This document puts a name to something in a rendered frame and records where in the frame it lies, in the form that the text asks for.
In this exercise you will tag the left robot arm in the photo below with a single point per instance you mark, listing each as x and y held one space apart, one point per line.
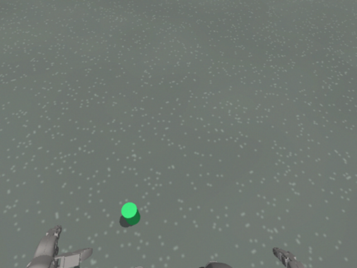
43 261

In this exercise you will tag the left robot hand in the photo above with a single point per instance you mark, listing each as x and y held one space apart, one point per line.
48 246

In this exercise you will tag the can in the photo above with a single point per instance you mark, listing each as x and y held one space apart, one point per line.
130 213

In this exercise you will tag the right robot hand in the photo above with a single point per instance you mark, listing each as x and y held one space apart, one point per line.
287 258

